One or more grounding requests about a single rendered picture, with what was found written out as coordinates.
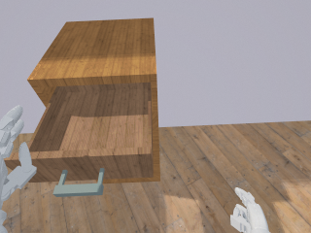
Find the drawer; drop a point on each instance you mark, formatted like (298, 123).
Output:
(88, 127)

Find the cabinet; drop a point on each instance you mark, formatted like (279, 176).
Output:
(108, 51)

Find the right robot hand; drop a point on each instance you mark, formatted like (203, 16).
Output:
(249, 218)

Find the left robot hand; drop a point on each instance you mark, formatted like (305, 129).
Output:
(10, 127)

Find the handle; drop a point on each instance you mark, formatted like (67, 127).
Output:
(80, 189)

